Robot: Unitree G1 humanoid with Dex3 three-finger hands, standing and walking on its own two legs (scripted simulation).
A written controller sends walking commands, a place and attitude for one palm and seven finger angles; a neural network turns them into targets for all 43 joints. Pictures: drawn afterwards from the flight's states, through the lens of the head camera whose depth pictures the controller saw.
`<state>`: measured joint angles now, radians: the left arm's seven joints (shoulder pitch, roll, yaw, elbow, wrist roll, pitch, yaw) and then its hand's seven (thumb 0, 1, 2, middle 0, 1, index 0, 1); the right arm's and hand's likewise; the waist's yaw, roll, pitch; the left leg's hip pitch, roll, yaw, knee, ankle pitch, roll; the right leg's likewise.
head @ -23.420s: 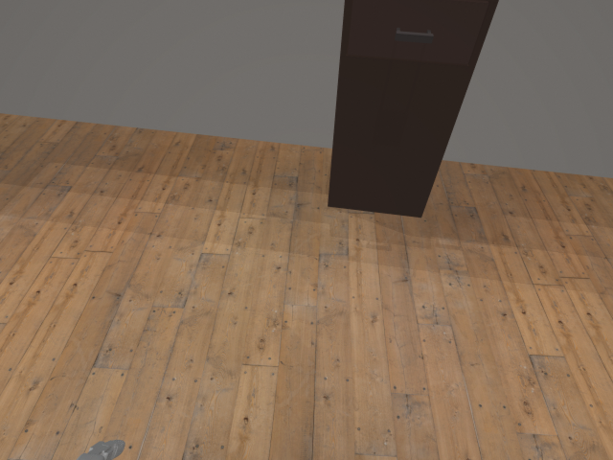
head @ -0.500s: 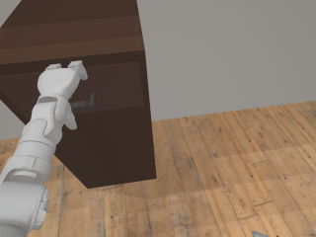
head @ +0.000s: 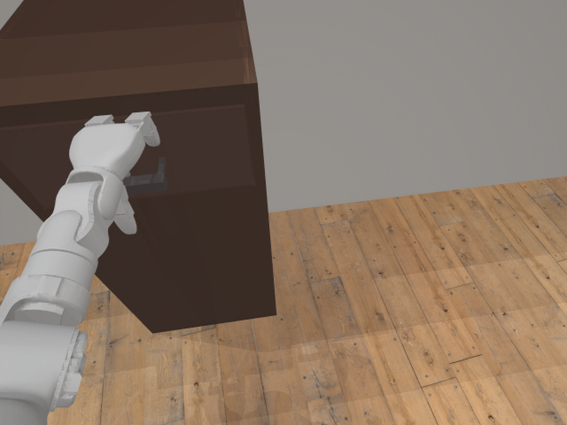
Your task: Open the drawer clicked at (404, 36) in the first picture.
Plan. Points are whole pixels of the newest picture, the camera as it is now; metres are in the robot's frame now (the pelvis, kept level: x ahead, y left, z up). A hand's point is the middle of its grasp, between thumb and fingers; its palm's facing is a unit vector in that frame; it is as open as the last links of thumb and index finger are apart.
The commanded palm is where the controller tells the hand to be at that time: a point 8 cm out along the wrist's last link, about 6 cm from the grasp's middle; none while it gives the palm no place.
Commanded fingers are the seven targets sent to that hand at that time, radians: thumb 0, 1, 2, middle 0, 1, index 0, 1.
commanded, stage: lower the fingers behind the handle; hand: left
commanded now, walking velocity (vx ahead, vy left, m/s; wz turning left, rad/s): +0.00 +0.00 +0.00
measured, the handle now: (132, 175) +0.49 +0.27 +0.06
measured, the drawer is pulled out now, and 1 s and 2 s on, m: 0.00 0.00 0.00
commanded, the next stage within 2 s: lift the fingers back up to retry in 1.46 s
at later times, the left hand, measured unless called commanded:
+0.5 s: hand (118, 195) +0.43 +0.26 +0.07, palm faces -0.10 -0.02 -1.00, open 13.8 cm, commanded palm +0.42 +0.27 +0.13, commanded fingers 0.00 -0.50 0.30 -0.30 -1.20 -0.30 -1.20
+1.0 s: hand (117, 192) +0.44 +0.27 +0.07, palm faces -0.03 +0.02 -1.00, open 13.8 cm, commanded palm +0.43 +0.26 +0.09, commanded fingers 0.00 -0.50 0.30 -0.30 -1.20 -0.30 -1.20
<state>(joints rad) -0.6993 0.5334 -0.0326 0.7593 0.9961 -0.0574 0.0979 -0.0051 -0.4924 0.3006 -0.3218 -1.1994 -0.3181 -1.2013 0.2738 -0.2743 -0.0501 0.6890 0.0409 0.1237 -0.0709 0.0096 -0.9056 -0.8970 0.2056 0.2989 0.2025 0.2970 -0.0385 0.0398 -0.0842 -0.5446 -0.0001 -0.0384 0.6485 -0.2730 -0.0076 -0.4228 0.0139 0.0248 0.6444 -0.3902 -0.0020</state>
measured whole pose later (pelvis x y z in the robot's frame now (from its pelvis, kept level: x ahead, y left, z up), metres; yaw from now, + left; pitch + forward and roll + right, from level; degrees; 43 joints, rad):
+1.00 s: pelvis -0.01 +0.01 -0.01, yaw -1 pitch +14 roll -1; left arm -0.78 0.53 -0.07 0.97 1.06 0.04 0.20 0.00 -0.49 0.30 -0.32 -1.23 -0.30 -1.27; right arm 0.31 -0.24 -0.03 0.67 0.03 0.13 -0.05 0.01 -0.90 -0.90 0.21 0.30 0.20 0.30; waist -0.06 0.04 -0.14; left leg -0.69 0.00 -0.03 0.74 -0.29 0.01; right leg -0.56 0.02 0.03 0.72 -0.40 0.01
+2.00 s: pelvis +0.01 +0.01 -0.01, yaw -1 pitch +12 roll -1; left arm -0.65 0.52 -0.02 0.78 1.00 0.03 0.15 -0.01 -0.49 0.30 -0.33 -1.22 -0.34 -1.21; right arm 0.30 -0.25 -0.05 0.68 0.03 0.11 -0.06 0.01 -0.91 -0.90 0.21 0.30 0.20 0.30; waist -0.04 0.06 -0.12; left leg -0.61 0.00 -0.03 0.71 -0.31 0.00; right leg -0.47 0.02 0.03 0.67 -0.41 0.01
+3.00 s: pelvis +0.01 +0.00 +0.00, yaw -1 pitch +10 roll +0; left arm -0.67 0.57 0.01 0.77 0.99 -0.05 0.03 0.00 -0.49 0.30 -0.33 -1.21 -0.32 -1.20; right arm 0.29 -0.27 -0.04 0.68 0.05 0.14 -0.08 0.01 -0.91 -0.90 0.21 0.30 0.20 0.30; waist -0.05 0.05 -0.10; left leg -0.53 0.01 -0.03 0.65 -0.29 -0.01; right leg -0.41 0.02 0.04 0.63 -0.39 0.00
